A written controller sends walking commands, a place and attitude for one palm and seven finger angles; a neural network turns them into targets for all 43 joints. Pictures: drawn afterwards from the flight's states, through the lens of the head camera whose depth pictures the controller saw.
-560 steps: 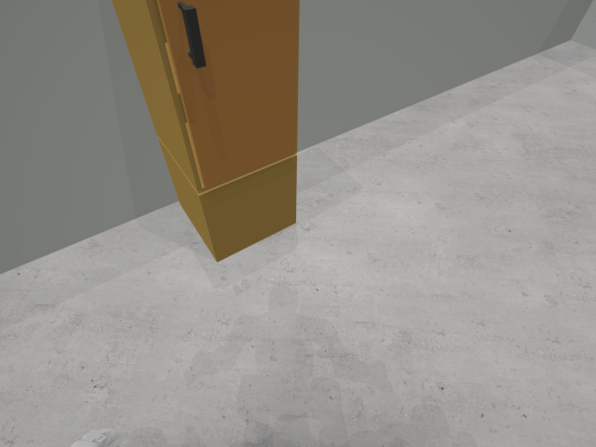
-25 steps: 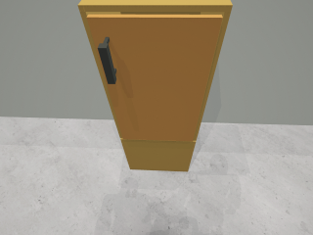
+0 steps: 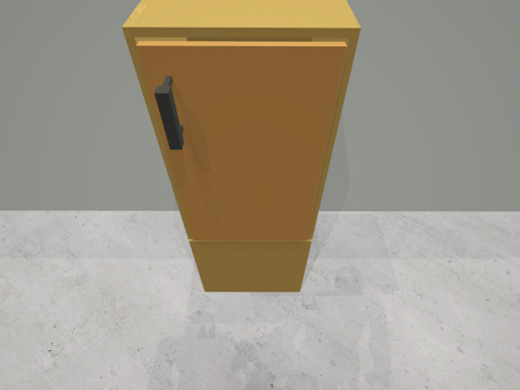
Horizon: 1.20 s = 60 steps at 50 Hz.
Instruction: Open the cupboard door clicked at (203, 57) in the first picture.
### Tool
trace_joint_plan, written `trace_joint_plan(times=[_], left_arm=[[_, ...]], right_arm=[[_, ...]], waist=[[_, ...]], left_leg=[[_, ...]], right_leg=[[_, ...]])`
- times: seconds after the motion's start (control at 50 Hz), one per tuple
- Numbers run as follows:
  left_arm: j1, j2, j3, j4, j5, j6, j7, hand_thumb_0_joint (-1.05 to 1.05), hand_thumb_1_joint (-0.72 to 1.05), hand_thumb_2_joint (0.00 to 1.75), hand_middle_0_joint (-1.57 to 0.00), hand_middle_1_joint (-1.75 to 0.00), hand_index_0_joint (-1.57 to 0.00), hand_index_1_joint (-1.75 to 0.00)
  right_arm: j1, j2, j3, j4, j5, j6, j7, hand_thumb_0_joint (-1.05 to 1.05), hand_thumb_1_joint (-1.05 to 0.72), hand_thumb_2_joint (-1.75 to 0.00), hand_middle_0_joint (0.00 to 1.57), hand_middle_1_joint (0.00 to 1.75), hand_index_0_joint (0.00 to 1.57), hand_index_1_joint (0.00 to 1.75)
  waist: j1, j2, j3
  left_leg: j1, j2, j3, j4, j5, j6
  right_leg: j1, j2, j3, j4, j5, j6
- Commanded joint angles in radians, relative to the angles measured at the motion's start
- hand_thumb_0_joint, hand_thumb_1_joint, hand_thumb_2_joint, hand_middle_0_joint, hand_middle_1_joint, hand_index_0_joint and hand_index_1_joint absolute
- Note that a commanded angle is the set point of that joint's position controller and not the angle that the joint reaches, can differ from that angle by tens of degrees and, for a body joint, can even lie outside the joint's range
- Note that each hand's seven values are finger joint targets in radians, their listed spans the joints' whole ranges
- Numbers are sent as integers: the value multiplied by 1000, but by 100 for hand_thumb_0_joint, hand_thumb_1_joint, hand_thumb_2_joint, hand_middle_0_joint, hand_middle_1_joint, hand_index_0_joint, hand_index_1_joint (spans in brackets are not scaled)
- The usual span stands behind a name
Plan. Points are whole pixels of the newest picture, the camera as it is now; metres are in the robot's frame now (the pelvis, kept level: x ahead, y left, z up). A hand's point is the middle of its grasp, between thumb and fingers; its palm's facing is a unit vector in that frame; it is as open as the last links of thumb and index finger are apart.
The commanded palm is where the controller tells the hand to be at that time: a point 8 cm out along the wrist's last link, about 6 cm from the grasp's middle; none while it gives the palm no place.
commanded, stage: look again from close up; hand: left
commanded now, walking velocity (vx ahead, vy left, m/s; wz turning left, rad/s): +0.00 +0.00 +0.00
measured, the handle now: (172, 113) +0.55 +0.19 +0.13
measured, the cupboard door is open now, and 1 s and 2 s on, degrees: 0 0 0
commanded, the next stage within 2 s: raise the hand with hooked fingers in 0.54 s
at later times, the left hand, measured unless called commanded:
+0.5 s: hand out of the picture +0.05 +0.19 -0.17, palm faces +0.00 -0.97 -0.23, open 7.4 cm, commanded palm none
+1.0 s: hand (145, 350) +0.18 +0.18 -0.02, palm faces +0.01 -1.00 -0.03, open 8.2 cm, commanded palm +0.15 +0.25 -0.02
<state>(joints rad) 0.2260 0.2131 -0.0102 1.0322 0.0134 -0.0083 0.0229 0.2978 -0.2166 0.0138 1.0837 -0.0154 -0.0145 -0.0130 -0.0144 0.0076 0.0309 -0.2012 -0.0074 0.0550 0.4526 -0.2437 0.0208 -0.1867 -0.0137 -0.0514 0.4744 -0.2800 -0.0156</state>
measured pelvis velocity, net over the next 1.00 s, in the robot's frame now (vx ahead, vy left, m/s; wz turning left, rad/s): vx -0.02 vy -0.02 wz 0.01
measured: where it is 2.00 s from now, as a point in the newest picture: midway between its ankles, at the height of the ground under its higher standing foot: outside the picture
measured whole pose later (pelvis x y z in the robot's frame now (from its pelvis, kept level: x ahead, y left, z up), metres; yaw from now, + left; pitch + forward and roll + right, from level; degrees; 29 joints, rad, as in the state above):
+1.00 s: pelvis -0.02 -0.02 -0.06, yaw +1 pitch +11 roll +1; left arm 0.36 0.20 0.21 0.17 -0.29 -0.50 -0.37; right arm 0.15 -0.25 -0.05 0.56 0.03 -0.23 -0.02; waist 0.01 -0.01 -0.12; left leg -0.71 0.02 0.04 0.96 -0.44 0.00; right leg -0.69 -0.02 -0.06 1.00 -0.49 -0.05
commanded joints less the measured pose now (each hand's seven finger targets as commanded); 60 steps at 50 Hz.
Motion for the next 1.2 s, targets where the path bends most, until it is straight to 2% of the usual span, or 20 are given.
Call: trace_joint_plan(times=[0.0, 0.6, 0.62, 0.64, 0.66, 0.68, 0.7, 0.72, 0.74, 0.76, 0.78, 0.8, 0.82, 0.86, 0.88, 0.94, 0.98, 1.04, 1.08, 1.18], left_arm=[[16, 148, 30, -30, -2, -22, 7, 0, 90, 90, -20, -30, -20, -30], [26, 141, 31, 27, 2, -25, 11, 0, 90, 90, -20, -30, -20, -30], [124, 77, 22, 52, 8, -34, 57, 0, 90, 90, -20, -30, -20, -30], [-626, 371, 257, -1480, -169, -240, 54, 0, 88, 89, -20, -32, -20, -32], [-75, 269, 199, -1197, -89, -196, 74, 0, 85, 88, -20, -33, -20, -33], [172, 30, 78, -1072, -145, -78, 90, 0, 83, 87, -21, -34, -21, -34], [122, -29, 80, -1041, -157, -85, 71, 0, 81, 86, -21, -36, -21, -36], [60, 8, 119, -1079, -170, -135, 45, 0, 78, 85, -21, -37, -21, -37], [130, 53, 200, -1025, -179, -194, 11, 0, 76, 84, -21, -39, -21, -39], [276, 8, 203, -939, -196, -257, -34, 0, 74, 83, -21, -40, -21, -40], [383, -7, 216, -864, -203, -319, -92, 0, 71, 82, -21, -42, -21, -42], [405, -43, 203, -848, -223, -396, -154, 0, 69, 81, -22, -43, -22, -43], [411, -58, 187, -855, -243, -474, -222, 0, 67, 80, -22, -45, -22, -45], [368, 36, 264, -867, -283, -606, -354, 0, 62, 78, -22, -48, -22, -48], [360, 99, 330, -850, -300, -612, -396, 0, 60, 77, -22, -50, -22, -50], [208, 149, 369, -1031, -373, -534, -425, 0, 53, 74, -23, -54, -23, -54], [76, 185, 391, -1130, -391, -508, -389, 0, 48, 72, -23, -57, -23, -57], [-42, 174, 331, -1287, -350, -527, -337, 0, 41, 69, -24, -62, -24, -62], [-132, 182, 280, -1306, -333, -532, -336, 0, 36, 67, -24, -64, -24, -64], [-94, 254, 336, -1111, -356, -434, -398, 0, 25, 62, -25, -72, -25, -72]], right_arm=[[-24, -111, -21, -38, 2, -25, -8, 0, -90, -90, 20, 30, 20, 30], [-90, -119, -29, 2, 3, -28, -22, 0, -90, -90, 20, 30, 20, 30], [-107, -102, -32, -62, 15, -24, -15, 0, -90, -90, 20, 30, 20, 30], [-62, -222, -66, -392, 61, -161, -42, 0, -90, -90, 20, 30, 20, 30], [-113, -150, -38, -368, 37, -259, -77, 0, -90, -90, 20, 30, 20, 30], [-120, -100, -48, -367, 54, -279, -71, 0, -90, -90, 20, 30, 20, 30], [-69, -120, -66, -346, 51, -277, -60, 0, -90, -90, 20, 30, 20, 30], [-100, -146, -89, -409, 38, -282, -54, 0, -90, -90, 20, 30, 20, 30], [-104, -162, -106, -420, 22, -280, -52, 0, -90, -90, 20, 30, 20, 30], [-116, -151, -109, -447, 13, -276, -47, 0, -90, -90, 20, 30, 20, 30], [-129, -151, -113, -475, 17, -275, -32, 0, -90, -90, 20, 30, 20, 30], [-144, -146, -112, -494, 16, -271, -19, 0, -90, -90, 20, 30, 20, 30], [-174, -147, -116, -523, 16, -273, -8, 0, -90, -90, 20, 30, 20, 30], [-196, -154, -121, -571, 27, -283, 6, 0, -90, -90, 20, 30, 20, 30], [-190, -162, -124, -598, 35, -277, 7, 0, -90, -90, 20, 30, 20, 30], [-203, -160, -109, -705, 54, -261, -20, 0, -90, -90, 20, 30, 20, 30], [-178, -149, -98, -717, 58, -252, -41, 0, -90, -90, 20, 30, 20, 30], [-124, -135, -82, -696, 55, -255, -63, 0, -90, -90, 20, 30, 20, 30], [-111, -145, -65, -675, 52, -266, -77, 0, -90, -90, 20, 30, 20, 30], [-120, -162, -41, -633, 64, -288, -101, 0, -90, -90, 20, 30, 20, 30]], waist=[[21, 0, -7], [19, -6, -40], [26, 23, 7], [-49, 192, -483], [37, 332, -460], [0, 259, -316], [-33, 88, -181], [-34, 12, -71], [-17, -73, -99], [10, -163, -98], [46, -145, -110], [58, -199, -150], [68, -186, -168], [73, -130, -227], [90, -63, -240], [76, -45, -365], [41, -60, -329], [-3, 46, -326], [-42, 37, -278], [-19, 49, -209]], left_leg=[[-22, 106, -104, -94, 94, 18], [81, 122, -98, -72, 318, 19], [19, 126, -49, 126, 418, -11], [271, 14, -74, 6, 592, -5], [427, 87, -106, -33, 771, 6], [299, 74, -99, -26, 763, -31], [192, 76, -101, 9, 680, -29], [75, 64, -112, 66, 532, -23], [-15, 42, -91, 120, 409, -20], [-107, 25, -81, 168, 341, -20], [-168, 11, -71, 215, 356, -25], [-236, 9, -63, 261, 321, -33], [-302, 1, -48, 312, 254, -36], [-409, -12, -35, 395, 137, -39], [-431, -18, -29, 415, 116, -36], [-458, -30, -11, 440, 4, -13], [-501, -22, -25, 468, -69, -6], [-415, 6, -47, 452, -63, 10], [-414, 14, -63, 454, -81, 16], [-420, 12, -78, 402, -115, 14]], right_leg=[[14, -100, 104, -96, 81, -34], [49, -113, 89, -80, 339, -20], [6, -149, 132, -68, 597, 12], [87, -48, 29, 28, 636, -33], [-21, 2, 3, 112, 320, -33], [-113, 8, -48, 144, 98, -18], [-177, 8, -46, 100, 94, -8], [-227, 11, -56, 68, 115, -5], [-226, 12, -62, 66, 193, -3], [-245, 16, -70, 117, 246, 0], [-249, 14, -69, 179, 301, -4], [-290, 20, -73, 253, 295, -3], [-337, 20, -62, 310, 277, -3], [-383, 8, -18, 383, 216, -10], [-381, 2, 7, 400, 186, -20], [-357, -5, 75, 351, 7, 6], [-373, -18, 151, 289, -123, 26], [-402, -2, 129, 270, -143, 12], [-431, 7, 125, 260, -161, 9], [-377, -2, 142, 177, -228, 10]])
